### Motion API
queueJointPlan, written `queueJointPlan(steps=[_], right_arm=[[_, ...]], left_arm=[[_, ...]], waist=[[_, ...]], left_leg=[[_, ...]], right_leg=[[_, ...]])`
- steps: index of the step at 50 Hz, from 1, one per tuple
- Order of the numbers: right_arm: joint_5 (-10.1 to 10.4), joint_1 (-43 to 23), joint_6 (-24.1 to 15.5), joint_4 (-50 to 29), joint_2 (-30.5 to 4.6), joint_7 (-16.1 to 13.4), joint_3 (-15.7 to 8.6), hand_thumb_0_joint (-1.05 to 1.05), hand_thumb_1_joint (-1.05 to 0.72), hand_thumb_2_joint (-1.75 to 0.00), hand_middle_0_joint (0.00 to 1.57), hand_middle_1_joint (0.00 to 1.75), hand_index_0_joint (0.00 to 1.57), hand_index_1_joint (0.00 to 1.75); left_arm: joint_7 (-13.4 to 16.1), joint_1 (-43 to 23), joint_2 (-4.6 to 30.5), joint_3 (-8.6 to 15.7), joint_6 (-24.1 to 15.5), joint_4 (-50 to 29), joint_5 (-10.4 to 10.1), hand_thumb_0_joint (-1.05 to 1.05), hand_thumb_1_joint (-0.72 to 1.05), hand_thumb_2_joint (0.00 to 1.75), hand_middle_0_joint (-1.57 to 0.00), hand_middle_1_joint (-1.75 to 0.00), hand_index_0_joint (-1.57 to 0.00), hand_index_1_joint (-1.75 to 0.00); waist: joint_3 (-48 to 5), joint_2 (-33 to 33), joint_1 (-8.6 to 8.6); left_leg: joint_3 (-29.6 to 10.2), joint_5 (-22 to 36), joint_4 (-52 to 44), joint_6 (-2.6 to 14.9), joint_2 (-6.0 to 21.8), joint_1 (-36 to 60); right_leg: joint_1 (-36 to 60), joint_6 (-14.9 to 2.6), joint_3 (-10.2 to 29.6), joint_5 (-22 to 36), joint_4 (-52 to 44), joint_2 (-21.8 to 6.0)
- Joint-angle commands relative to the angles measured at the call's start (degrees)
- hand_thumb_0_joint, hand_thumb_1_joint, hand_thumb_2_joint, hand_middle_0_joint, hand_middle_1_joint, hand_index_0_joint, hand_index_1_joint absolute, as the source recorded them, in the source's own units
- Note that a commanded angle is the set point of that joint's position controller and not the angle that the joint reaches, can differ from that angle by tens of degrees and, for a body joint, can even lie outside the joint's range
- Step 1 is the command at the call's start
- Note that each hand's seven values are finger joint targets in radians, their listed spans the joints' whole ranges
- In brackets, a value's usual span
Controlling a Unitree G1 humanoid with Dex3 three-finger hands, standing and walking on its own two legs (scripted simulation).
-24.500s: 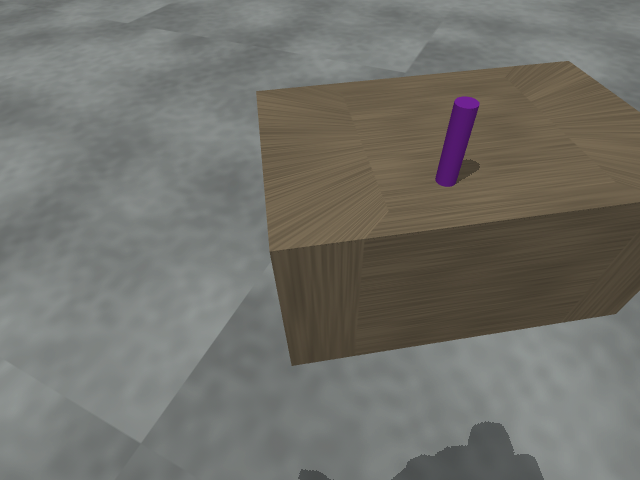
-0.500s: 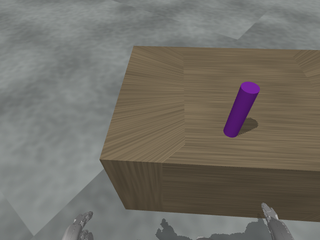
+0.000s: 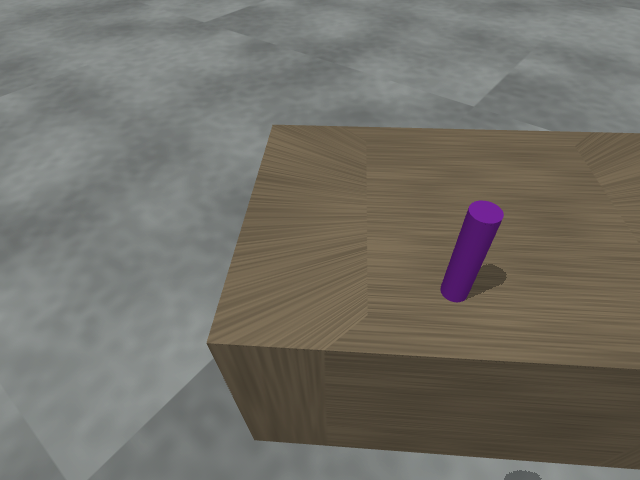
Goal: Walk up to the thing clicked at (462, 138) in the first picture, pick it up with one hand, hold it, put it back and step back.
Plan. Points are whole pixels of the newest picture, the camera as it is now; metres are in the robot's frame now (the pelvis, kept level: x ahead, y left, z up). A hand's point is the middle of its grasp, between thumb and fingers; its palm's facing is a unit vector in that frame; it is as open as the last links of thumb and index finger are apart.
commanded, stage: stand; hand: right
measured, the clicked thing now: (468, 256) +0.50 -0.23 -0.06
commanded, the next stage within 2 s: none
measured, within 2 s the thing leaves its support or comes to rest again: neither
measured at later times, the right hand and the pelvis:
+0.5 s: hand out of the picture +0.04 -0.25 -0.15, palm faces -0.02 +0.94 -0.35, open 8.1 cm; pelvis -0.01 +0.00 +0.01, yaw +0 degrees
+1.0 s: hand out of the picture +0.06 -0.24 -0.15, palm faces -0.02 +0.94 -0.34, open 7.4 cm; pelvis +0.00 +0.01 +0.01, yaw +0 degrees
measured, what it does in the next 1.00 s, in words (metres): stands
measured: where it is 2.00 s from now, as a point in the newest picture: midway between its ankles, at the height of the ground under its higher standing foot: outside the picture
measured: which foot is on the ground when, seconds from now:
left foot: down 0.00-1.00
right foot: down 0.00-1.00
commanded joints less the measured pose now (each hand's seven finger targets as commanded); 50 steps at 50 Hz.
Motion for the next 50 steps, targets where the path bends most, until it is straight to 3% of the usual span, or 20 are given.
queueJointPlan(steps=[1,9,12,16,25,27,32,34,43,47,50], right_arm=[[0.12,-2.65,-1.45,-1.11,-11.39,-1.04,-2.24,0.00,0.31,-0.29,0.20,0.29,0.20,0.29],[0.27,-4.26,-1.16,1.44,-11.43,-0.81,-2.06,0.00,-0.33,-0.90,0.20,0.30,0.20,0.30],[0.28,-4.62,-1.08,1.91,-11.81,-0.72,-2.05,0.00,-0.57,-0.90,0.20,0.30,0.20,0.30],[0.27,-5.09,-0.83,2.23,-11.92,-0.53,-2.13,0.00,-0.89,-0.90,0.20,0.30,0.20,0.30],[0.39,-4.84,-0.78,2.49,-12.22,-0.23,-2.08,0.00,-0.90,-0.90,0.20,0.30,0.20,0.30],[0.37,-4.84,-0.69,2.48,-12.48,-0.24,-2.17,0.00,-0.90,-0.90,0.20,0.30,0.20,0.30],[0.43,-4.54,-0.87,2.43,-12.41,-0.18,-2.03,0.00,-0.90,-0.90,0.20,0.30,0.20,0.30],[0.45,-4.42,-0.82,2.54,-12.54,-0.16,-1.94,0.00,-0.90,-0.90,0.20,0.30,0.20,0.30],[0.69,-4.61,-0.94,2.38,-13.01,-0.14,-1.80,0.00,-0.90,-0.90,0.20,0.30,0.20,0.30],[0.89,-4.74,-1.10,2.36,-13.13,-0.20,-1.80,0.00,-0.90,-0.90,0.20,0.30,0.20,0.30],[0.87,-4.69,-1.02,2.60,-13.00,-0.19,-1.57,0.00,-0.90,-0.90,0.20,0.30,0.20,0.30]], left_arm=[[1.06,-3.75,11.42,2.15,-1.53,-1.52,-0.37,0.00,0.90,0.90,-0.20,-0.30,-0.20,-0.30],[1.04,-5.13,11.64,2.15,-1.64,1.23,-0.19,0.00,0.90,0.90,-0.20,-0.30,-0.20,-0.30],[0.92,-5.55,11.63,2.08,-1.64,1.64,-0.31,0.00,0.90,0.90,-0.20,-0.30,-0.20,-0.30],[0.87,-5.83,11.86,2.04,-1.57,2.25,-0.29,0.00,0.90,0.90,-0.20,-0.30,-0.20,-0.30],[0.69,-5.98,12.36,1.91,-1.47,2.31,-0.41,0.00,0.90,0.90,-0.20,-0.30,-0.20,-0.30],[0.64,-5.72,12.20,1.88,-1.34,2.34,-0.42,0.00,0.90,0.90,-0.20,-0.30,-0.20,-0.30],[0.55,-5.66,12.55,1.76,-1.41,2.06,-0.50,0.00,0.90,0.90,-0.20,-0.30,-0.20,-0.30],[0.53,-5.42,12.51,1.73,-1.22,2.09,-0.59,0.00,0.90,0.90,-0.20,-0.30,-0.20,-0.30],[0.57,-4.98,12.40,1.38,-1.37,1.88,-0.59,0.00,0.90,0.90,-0.20,-0.30,-0.20,-0.30],[0.67,-4.68,12.21,1.27,-1.65,1.87,-0.65,0.00,0.90,0.90,-0.20,-0.30,-0.20,-0.30],[0.63,-5.02,12.09,1.28,-1.59,1.81,-0.83,0.00,0.90,0.90,-0.20,-0.30,-0.20,-0.30]], waist=[[-2.08,0.82,-0.05],[-1.56,0.76,-0.04],[-1.45,1.17,-0.11],[-0.29,0.40,-0.03],[-0.23,0.33,-0.02],[0.03,0.86,-0.09],[-1.75,0.64,-0.22],[-0.26,1.28,0.01],[-1.75,0.61,-0.31],[-3.85,0.16,-0.56],[-3.25,1.10,-0.47]], left_leg=[[-4.62,8.79,-7.84,2.48,4.70,-1.49],[-4.52,7.82,-10.31,2.13,4.99,0.50],[-4.51,7.99,-11.13,2.27,5.21,-0.21],[-4.45,5.35,-11.31,2.43,5.13,-0.08],[-4.70,4.15,-12.49,2.53,5.24,-1.29],[-4.66,1.75,-12.57,2.58,5.05,-1.89],[-4.73,4.33,-12.57,2.55,5.43,-0.86],[-4.98,0.95,-13.63,2.44,5.13,-2.25],[-5.04,5.88,-12.91,2.70,5.59,-0.53],[-4.61,14.25,-11.30,2.71,6.13,2.82],[-4.25,13.10,-11.66,2.53,5.87,1.68]], right_leg=[[4.38,-1.41,7.13,7.53,-8.50,-5.78],[4.71,-0.73,7.02,5.69,-11.58,-6.12],[5.78,-0.62,6.96,6.97,-11.97,-6.26],[4.26,-0.34,7.25,2.64,-13.30,-6.20],[4.74,-0.32,7.14,1.81,-13.18,-6.28],[4.16,-0.19,7.07,0.53,-13.41,-6.09],[5.44,-0.49,7.17,3.39,-12.68,-6.50],[4.74,-0.42,6.82,0.99,-12.33,-6.04],[5.31,-0.45,6.64,5.33,-11.83,-6.49],[6.30,-0.39,6.32,12.77,-11.19,-7.02],[7.23,-0.09,6.21,12.87,-11.43,-7.02]])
